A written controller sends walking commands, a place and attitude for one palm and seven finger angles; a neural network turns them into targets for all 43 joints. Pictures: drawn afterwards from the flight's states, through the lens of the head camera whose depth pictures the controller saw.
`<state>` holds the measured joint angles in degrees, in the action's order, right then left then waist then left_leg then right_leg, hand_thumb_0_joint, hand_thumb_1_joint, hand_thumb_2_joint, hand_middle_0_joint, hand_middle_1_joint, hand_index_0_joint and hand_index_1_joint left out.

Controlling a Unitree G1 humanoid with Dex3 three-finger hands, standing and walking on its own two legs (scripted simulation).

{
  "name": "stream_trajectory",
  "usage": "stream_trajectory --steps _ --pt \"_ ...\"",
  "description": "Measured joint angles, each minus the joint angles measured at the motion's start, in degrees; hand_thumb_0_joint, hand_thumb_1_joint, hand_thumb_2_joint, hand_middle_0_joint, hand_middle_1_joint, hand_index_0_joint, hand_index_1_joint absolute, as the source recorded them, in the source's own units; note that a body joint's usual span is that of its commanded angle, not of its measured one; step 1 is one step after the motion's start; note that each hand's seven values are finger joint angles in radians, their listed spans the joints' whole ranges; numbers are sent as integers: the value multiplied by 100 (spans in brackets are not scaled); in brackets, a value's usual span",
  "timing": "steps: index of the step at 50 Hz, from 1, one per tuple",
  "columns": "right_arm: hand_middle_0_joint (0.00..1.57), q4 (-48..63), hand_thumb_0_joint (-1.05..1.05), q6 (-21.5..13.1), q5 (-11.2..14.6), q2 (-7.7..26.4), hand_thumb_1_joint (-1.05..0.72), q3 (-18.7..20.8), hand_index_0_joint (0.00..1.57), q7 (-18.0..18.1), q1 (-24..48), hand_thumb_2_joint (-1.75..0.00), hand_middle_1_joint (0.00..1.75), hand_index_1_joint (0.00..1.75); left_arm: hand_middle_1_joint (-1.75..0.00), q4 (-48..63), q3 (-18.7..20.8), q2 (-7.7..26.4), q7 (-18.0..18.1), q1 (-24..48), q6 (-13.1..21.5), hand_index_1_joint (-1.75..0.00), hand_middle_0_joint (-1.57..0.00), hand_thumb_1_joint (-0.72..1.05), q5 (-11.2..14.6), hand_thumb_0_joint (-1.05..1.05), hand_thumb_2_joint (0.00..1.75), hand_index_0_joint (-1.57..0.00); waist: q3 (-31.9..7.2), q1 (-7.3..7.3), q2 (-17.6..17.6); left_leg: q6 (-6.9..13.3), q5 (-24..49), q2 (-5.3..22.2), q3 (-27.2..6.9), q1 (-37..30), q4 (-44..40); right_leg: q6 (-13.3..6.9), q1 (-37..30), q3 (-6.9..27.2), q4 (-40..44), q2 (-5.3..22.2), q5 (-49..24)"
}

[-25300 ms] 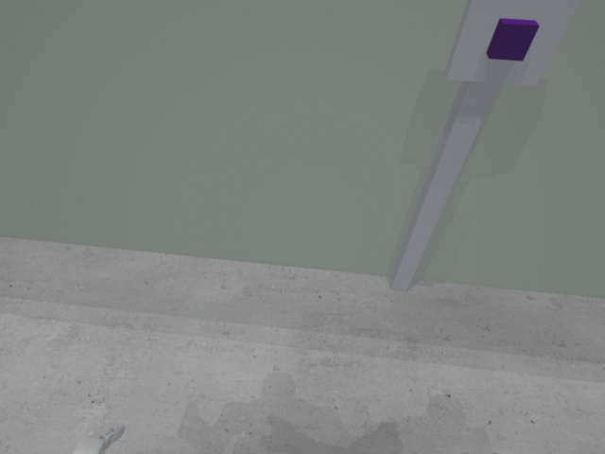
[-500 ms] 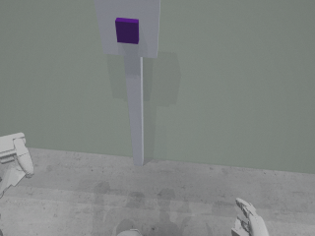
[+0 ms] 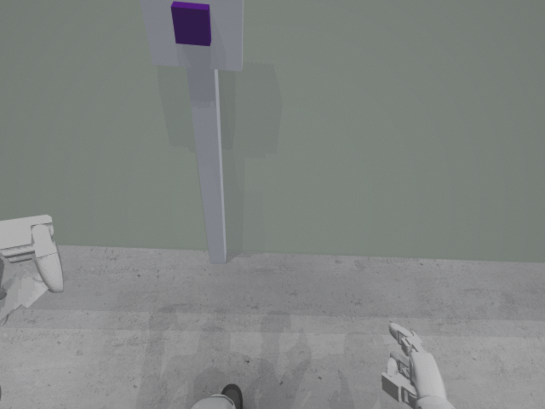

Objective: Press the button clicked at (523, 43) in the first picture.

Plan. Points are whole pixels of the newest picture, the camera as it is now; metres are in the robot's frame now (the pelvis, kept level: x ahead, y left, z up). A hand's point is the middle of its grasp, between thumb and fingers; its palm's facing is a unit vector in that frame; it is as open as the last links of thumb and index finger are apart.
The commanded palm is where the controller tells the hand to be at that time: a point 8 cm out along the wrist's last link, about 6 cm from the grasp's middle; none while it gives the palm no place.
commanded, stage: stop stepping back and stand still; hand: left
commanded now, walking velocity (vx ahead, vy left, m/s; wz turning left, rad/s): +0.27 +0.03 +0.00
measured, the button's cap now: (192, 23) +0.70 +0.21 +0.21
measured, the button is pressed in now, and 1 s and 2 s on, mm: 0 0 0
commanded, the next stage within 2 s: let the arm hang, fingers relaxed in 0.76 s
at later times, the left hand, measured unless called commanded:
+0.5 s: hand out of the picture +0.12 +0.25 +0.20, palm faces +0.37 -0.83 -0.42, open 3.1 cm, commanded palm +0.05 +0.30 +0.19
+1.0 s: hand out of the picture +0.10 +0.27 -0.02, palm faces +0.18 -0.90 -0.39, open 3.0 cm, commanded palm none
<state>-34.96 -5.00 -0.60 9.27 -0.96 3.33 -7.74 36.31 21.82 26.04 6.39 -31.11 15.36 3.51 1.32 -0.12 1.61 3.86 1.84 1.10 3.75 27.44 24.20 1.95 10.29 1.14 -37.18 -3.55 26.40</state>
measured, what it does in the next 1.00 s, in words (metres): steps on the spot: left foot, then left foot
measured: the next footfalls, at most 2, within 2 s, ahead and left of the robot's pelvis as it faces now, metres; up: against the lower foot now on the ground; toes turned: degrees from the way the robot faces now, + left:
left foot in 0.32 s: -0.03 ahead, +0.15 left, +0.00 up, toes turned +3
left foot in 0.88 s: -0.02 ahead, +0.15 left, +0.00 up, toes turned +6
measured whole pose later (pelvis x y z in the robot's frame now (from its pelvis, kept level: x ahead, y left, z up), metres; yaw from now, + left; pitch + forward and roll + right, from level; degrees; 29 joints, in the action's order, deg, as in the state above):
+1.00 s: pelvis -0.09 +0.03 +0.00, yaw +6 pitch +0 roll +1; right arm -41.5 -2.4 -2.2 17.6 1.7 0.4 -10.5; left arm -11.8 6.6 16.5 1.6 -17.6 -0.3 -2.2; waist -1.4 -1.8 -1.4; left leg 1.5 -15.9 -1.6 1.4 21.1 36.6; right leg -0.4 21.5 -2.3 -39.9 1.2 21.1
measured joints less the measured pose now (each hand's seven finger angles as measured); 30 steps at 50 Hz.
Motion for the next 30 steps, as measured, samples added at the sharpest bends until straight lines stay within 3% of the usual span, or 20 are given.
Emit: stream_trajectory --steps 2,4,6,8,10,13,16,17,19,22,24,27,30 --pt "21 145 1 -38 -33 39 -90 19 21 -28 -61 -90 30 30 -150 -58 117 98 -15 -70 -122 -150 -131 88 53 2 90 -130 -14 -136 -54 -24 153 12 -24 -119 -232 -127 209 -86 -170 -41 500" --pt "21 324 1 -17 -20 86 -90 40 21 -32 -169 -90 30 30 -150 -67 227 174 11 -294 -242 -150 -131 88 89 2 90 -130 -59 -287 -90 -139 -37 -45 -82 -96 -250 -297 193 -300 289 2 397" --pt "21 387 1 56 30 166 -90 98 21 -33 -320 -90 30 30 -150 -32 226 177 34 -598 -327 -150 -130 88 88 2 90 -130 -141 -364 -98 -379 -1255 -170 -205 286 706 -393 215 -429 463 114 -439" --pt "21 205 1 176 17 248 -90 158 21 -22 -527 -90 30 30 -150 56 160 56 58 -927 -398 -150 -130 88 27 2 90 -130 -403 -159 54 -524 -1857 -370 -328 730 2559 -430 327 -317 470 276 -795" --pt "20 -50 1 266 14 291 -90 195 21 42 -749 -90 30 30 -150 -4 106 -170 87 -1087 -402 -150 -131 88 -48 2 90 -130 -714 34 175 -577 -1899 -330 -283 751 3568 -368 346 -253 654 401 -795" --pt "20 -244 1 181 -2 346 -90 184 21 183 -1008 -90 30 30 -150 -307 4 -476 215 -814 -383 -150 -131 88 -186 2 90 -131 -924 209 262 -458 -2060 -35 -222 -12 2894 -324 333 -405 960 551 -1070" --pt "20 -309 1 -99 -39 521 -90 211 20 274 -1090 -90 30 30 -150 -620 -254 -782 355 -168 -377 -150 -131 88 -319 2 90 -131 -822 149 35 -290 -1986 219 -379 -1066 1084 -162 415 -659 817 517 -1057" --pt "20 -341 1 -171 -41 537 -90 232 20 291 -1032 -90 30 30 -150 -670 -326 -845 383 43 -391 -150 -131 88 -333 2 90 -131 -721 99 16 -355 -2056 199 -412 -1224 741 -113 493 -716 646 569 -988" --pt "20 -338 1 -213 -23 399 -91 203 20 256 -827 -90 30 30 -150 -683 -350 -819 407 316 -439 -150 -131 88 -345 2 90 -131 -420 70 197 -430 -1964 39 -322 -1293 732 -120 595 -475 334 658 -972" --pt "20 -153 1 -373 -68 68 -91 76 20 103 -647 -90 30 30 -150 -399 -181 -491 311 187 -410 -150 -131 89 -291 2 90 -130 -217 -117 316 -452 -1726 -24 -223 -1420 537 -120 811 -318 -236 512 -401" --pt "20 -20 1 -439 -74 -120 -91 -24 20 -14 -631 -90 30 30 -150 -135 -66 -260 261 -66 -335 -150 -131 89 -249 2 90 -130 -191 -238 261 -460 -1607 10 -234 -1456 398 -129 838 -409 -244 364 -282" --pt "20 125 1 -389 -47 -246 -90 -169 21 -136 -649 -90 30 30 -150 136 101 -29 228 -528 -195 -150 -131 89 -192 2 90 -130 -236 -257 121 -507 -1613 72 -189 -1354 481 -167 619 -621 463 231 -591" --pt "21 103 1 -148 -33 -165 -90 -160 21 -132 -621 -90 30 30 -150 -14 88 -5 176 -719 -180 -150 -131 89 -189 2 90 -130 -244 -207 -192 -437 -2194 145 -276 -1055 1112 -556 593 -724 678 125 -1279"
